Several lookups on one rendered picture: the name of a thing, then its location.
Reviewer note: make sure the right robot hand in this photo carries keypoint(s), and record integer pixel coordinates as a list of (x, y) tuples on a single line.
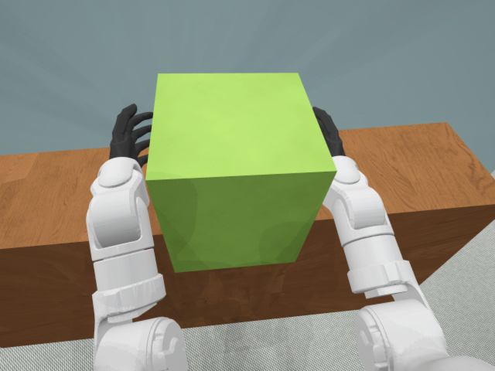
[(330, 132)]

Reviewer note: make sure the left robot upper arm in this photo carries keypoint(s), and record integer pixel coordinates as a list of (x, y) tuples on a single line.
[(155, 344)]

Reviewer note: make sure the right robot forearm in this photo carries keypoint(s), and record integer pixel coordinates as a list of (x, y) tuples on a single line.
[(372, 253)]

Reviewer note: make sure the left robot hand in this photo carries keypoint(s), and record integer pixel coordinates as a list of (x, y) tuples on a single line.
[(124, 137)]

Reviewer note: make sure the carton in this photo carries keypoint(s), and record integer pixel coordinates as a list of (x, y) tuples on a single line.
[(237, 170)]

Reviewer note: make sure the right robot upper arm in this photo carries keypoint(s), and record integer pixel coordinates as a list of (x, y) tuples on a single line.
[(404, 336)]

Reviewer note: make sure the pedestal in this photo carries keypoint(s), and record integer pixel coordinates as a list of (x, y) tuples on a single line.
[(436, 193)]

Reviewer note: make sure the left robot forearm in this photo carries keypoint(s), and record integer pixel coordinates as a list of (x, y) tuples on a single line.
[(119, 231)]

